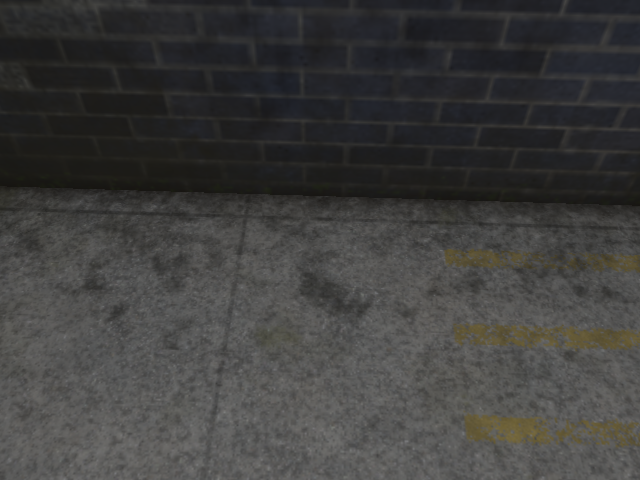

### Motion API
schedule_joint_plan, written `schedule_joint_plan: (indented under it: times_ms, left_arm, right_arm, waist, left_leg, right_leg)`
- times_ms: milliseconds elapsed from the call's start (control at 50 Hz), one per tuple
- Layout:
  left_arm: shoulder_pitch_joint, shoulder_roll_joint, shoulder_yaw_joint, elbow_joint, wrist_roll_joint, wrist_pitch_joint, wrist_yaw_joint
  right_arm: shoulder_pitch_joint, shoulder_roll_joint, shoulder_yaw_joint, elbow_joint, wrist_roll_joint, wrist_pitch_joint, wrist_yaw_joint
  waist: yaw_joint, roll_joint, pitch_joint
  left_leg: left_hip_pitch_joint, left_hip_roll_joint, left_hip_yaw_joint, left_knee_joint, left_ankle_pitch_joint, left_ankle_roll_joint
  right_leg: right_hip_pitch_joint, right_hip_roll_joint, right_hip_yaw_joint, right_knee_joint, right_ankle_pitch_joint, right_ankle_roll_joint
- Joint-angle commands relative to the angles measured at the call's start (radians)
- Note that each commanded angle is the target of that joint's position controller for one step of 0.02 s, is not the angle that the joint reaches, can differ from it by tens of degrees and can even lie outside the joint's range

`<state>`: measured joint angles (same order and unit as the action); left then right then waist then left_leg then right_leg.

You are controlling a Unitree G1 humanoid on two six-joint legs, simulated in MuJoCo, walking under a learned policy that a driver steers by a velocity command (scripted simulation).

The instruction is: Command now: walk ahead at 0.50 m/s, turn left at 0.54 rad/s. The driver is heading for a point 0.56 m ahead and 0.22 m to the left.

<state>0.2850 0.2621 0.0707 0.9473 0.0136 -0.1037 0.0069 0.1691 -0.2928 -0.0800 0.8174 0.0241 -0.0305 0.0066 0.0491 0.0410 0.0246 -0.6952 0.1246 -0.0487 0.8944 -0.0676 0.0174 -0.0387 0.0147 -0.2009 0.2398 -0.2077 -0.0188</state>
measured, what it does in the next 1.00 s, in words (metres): walks ahead, turning left: left foot, then right foot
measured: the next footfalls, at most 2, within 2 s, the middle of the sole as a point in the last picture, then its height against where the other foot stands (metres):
left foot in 0.20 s outside the picture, level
right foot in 0.66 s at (333, 468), level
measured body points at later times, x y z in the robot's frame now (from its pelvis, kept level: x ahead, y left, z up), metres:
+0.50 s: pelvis +0.25 +0.07 +0.00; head +0.29 +0.11 +0.45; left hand +0.37 +0.39 -0.10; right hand +0.41 -0.18 -0.10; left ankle +0.23 +0.14 -0.75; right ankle +0.43 -0.07 -0.68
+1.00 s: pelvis +0.36 +0.08 -0.01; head +0.40 +0.11 +0.44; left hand +0.32 +0.39 -0.11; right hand +0.65 -0.06 -0.10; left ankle +0.29 +0.20 -0.71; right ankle +0.48 +0.01 -0.75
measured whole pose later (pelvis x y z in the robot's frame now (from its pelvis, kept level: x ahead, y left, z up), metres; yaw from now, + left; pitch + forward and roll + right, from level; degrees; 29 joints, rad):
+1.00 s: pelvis +0.36 +0.08 -0.01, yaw +36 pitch +1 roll -1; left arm 0.11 0.28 0.06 0.75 0.01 0.01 0.04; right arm 0.19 -0.31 -0.07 0.63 0.01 0.07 -0.02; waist 0.02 0.01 0.08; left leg -0.46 0.05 -0.01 0.86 -0.39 -0.06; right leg -0.32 -0.05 -0.12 0.41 -0.11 -0.02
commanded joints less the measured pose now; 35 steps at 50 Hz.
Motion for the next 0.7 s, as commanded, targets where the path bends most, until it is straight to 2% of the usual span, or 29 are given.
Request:
schedule_joint_plan:
  times_ms: [20,100,140,160,180,200,220,240,260,280,300,320,340,400,440,480,520,560,600,640,660,680,700]
  left_arm:
    - [-0.062,0.163,0.034,-0.072,-0.009,-0.009,0.013]
    - [-0.008,0.192,0.048,-0.056,-0.03,0.019,0.014]
    - [-0.02,0.218,0.056,-0.062,-0.037,0.034,0.016]
    - [-0.029,0.231,0.06,-0.067,-0.041,0.042,0.018]
    - [-0.046,0.236,0.06,-0.073,-0.045,0.052,0.019]
    - [-0.035,0.214,0.049,-0.081,-0.036,0.052,0.02]
    - [0.036,0.081,0.009,-0.129,0.011,0.036,0.012]
    - [0.013,0.076,-0.006,-0.162,-0.013,-0.01,-0.001]
    - [-0.128,0.154,0.013,-0.192,-0.059,-0.038,-0.011]
    - [-0.155,0.149,0.01,-0.203,-0.062,-0.051,-0.009]
    - [-0.138,0.151,0.015,-0.182,-0.034,-0.049,0.003]
    - [-0.114,0.168,0.026,-0.172,-0.013,-0.037,0.01]
    - [-0.096,0.17,0.03,-0.172,-0.008,-0.019,0.01]
    - [-0.096,0.118,0.021,-0.189,0.004,0.017,0.016]
    - [-0.148,0.099,0.012,-0.213,0.004,0.026,0.018]
    - [-0.204,0.089,0.005,-0.232,-0.001,0.028,0.012]
    - [-0.257,0.093,0.002,-0.25,-0.008,0.03,0.002]
    - [-0.288,0.106,0.005,-0.264,-0.01,0.031,-0.005]
    - [-0.28,0.133,0.015,-0.27,-0.007,0.025,-0.01]
    - [-0.228,0.148,0.024,-0.262,-0.005,0.012,-0.011]
    - [-0.187,0.165,0.029,-0.259,0.005,0.003,-0.007]
    - [-0.13,0.226,0.04,-0.263,0.025,0.004,0.005]
    - [-0.111,0.246,0.043,-0.253,0.045,0.024,0.006]
  right_arm:
    - [-0.069,-0.004,0.01,-0.081,-0.004,-0.01,0.024]
    - [-0.159,-0.02,0.009,-0.142,-0.002,-0.007,0.046]
    - [-0.138,-0.047,-0.004,-0.158,-0.002,-0.003,0.052]
    - [-0.08,-0.072,-0.018,-0.152,0.0,0.0,0.052]
    - [0.048,-0.109,-0.042,-0.123,0.004,0.002,0.048]
    - [0.221,-0.18,-0.081,-0.074,0.007,0.007,0.032]
    - [0.263,-0.305,-0.107,-0.061,0.013,0.011,0.013]
    - [0.264,-0.292,-0.09,-0.106,0.0,-0.008,0.021]
    - [0.252,-0.212,-0.066,-0.099,-0.01,-0.024,0.03]
    - [0.188,-0.185,-0.057,-0.105,-0.011,-0.035,0.029]
    - [0.099,-0.15,-0.046,-0.125,-0.01,-0.038,0.027]
    - [0.042,-0.122,-0.037,-0.144,-0.017,-0.037,0.022]
    - [0.021,-0.117,-0.034,-0.156,-0.025,-0.033,0.017]
    - [0.041,-0.159,-0.047,-0.152,-0.022,-0.029,-0.003]
    - [0.058,-0.165,-0.05,-0.148,-0.012,-0.015,-0.019]
    - [0.068,-0.159,-0.049,-0.149,-0.002,0.005,-0.033]
    - [0.082,-0.159,-0.048,-0.148,-0.002,0.021,-0.042]
    - [0.094,-0.157,-0.047,-0.147,-0.005,0.032,-0.047]
    - [0.084,-0.147,-0.044,-0.154,-0.007,0.039,-0.05]
    - [0.041,-0.136,-0.039,-0.174,-0.005,0.04,-0.053]
    - [0.028,-0.116,-0.031,-0.188,-0.007,0.037,-0.052]
    - [0.039,-0.064,-0.013,-0.214,-0.026,0.032,-0.051]
    - [0.21,-0.045,-0.009,-0.217,-0.011,0.033,-0.049]
  waist:
    - [-0.007,-0.076,0.052]
    - [0.01,-0.079,0.074]
    - [-0.024,-0.106,0.037]
    - [-0.062,-0.123,-0.009]
    - [-0.139,-0.114,-0.077]
    - [-0.217,-0.07,-0.168]
    - [-0.142,0.197,-0.232]
    - [-0.135,0.177,-0.402]
    - [-0.181,0.06,-0.297]
    - [-0.146,0.034,-0.182]
    - [-0.092,-0.032,-0.118]
    - [-0.052,-0.025,-0.092]
    - [-0.029,-0.015,-0.091]
    - [-0.012,-0.016,-0.099]
    - [-0.026,0.008,-0.104]
    - [-0.049,0.043,-0.121]
    - [-0.073,0.062,-0.126]
    - [-0.085,0.069,-0.119]
    - [-0.075,0.08,-0.111]
    - [-0.037,0.1,-0.109]
    - [-0.014,0.078,-0.133]
    - [-0.013,-0.064,-0.226]
    - [-0.098,-0.332,-0.317]
  left_leg:
    - [0.031,0.007,0.036,-0.136,0.102,0.007]
    - [0.003,-0.016,0.077,-0.23,0.014,0.044]
    - [0.087,-0.067,0.128,-0.246,-0.084,0.079]
    - [0.18,-0.108,0.16,-0.245,-0.132,0.101]
    - [0.352,-0.16,0.186,-0.293,-0.116,0.131]
    - [0.641,-0.177,0.135,-0.332,-0.075,0.172]
    - [0.973,0.08,-0.327,-0.368,-0.11,0.308]
    - [1.115,0.221,-0.799,-0.566,-0.308,0.44]
    - [1.066,0.203,-0.7,-0.625,-0.265,0.371]
    - [0.928,0.171,-0.552,-0.61,-0.098,0.335]
    - [0.769,0.126,-0.418,-0.59,0.106,0.299]
    - [0.644,0.094,-0.321,-0.586,0.288,0.279]
    - [0.57,0.072,-0.275,-0.591,0.396,0.271]
    - [0.479,0.027,-0.178,-0.586,0.601,0.267]
    - [0.467,-0.005,-0.147,-0.567,0.599,0.24]
    - [0.464,-0.034,-0.14,-0.544,0.52,0.201]
    - [0.475,-0.033,-0.172,-0.524,0.43,0.176]
    - [0.503,-0.019,-0.231,-0.49,0.359,0.167]
    - [0.542,-0.007,-0.31,-0.439,0.3,0.16]
    - [0.555,-0.029,-0.362,-0.368,0.234,0.137]
    - [0.521,-0.078,-0.349,-0.287,0.164,0.102]
    - [0.405,-0.163,-0.251,-0.064,-0.079,0.051]
    - [0.166,-0.298,-0.156,0.154,-0.683,-0.01]
  right_leg:
    - [-0.05,-0.279,0.062,-0.131,0.247,-0.145]
    - [0.098,-0.322,0.022,-0.064,0.335,-0.121]
    - [0.138,-0.326,-0.009,0.043,0.602,-0.1]
    - [0.142,-0.32,-0.024,0.15,0.764,-0.088]
    - [0.106,-0.292,-0.05,0.331,0.849,-0.067]
    - [-0.059,-0.251,-0.062,0.59,0.719,-0.023]
    - [-0.484,-0.113,-0.043,0.961,-0.081,0.041]
    - [-0.69,0.018,0.215,1.151,-0.428,0.049]
    - [-0.8,-0.032,0.282,1.174,-0.342,0.022]
    - [-0.804,-0.07,0.272,1.107,-0.253,0.006]
    - [-0.727,-0.111,0.274,1.029,-0.192,0.014]
    - [-0.636,-0.135,0.274,0.97,-0.166,0.025]
    - [-0.569,-0.138,0.273,0.945,-0.157,0.036]
    - [-0.524,-0.099,0.242,0.815,-0.079,0.078]
    - [-0.523,-0.067,0.236,0.68,0.013,0.094]
    - [-0.486,-0.035,0.238,0.54,0.129,0.096]
    - [-0.458,-0.009,0.245,0.438,0.197,0.096]
    - [-0.453,0.006,0.264,0.375,0.183,0.093]
    - [-0.439,0.013,0.289,0.312,0.126,0.078]
    - [-0.364,0.01,0.286,0.207,0.15,0.047]
    - [-0.245,-0.041,0.302,0.134,0.311,0.014]
    - [-0.034,-0.232,0.453,0.165,0.642,-0.06]
    - [0.186,-0.459,0.761,0.168,0.843,-0.273]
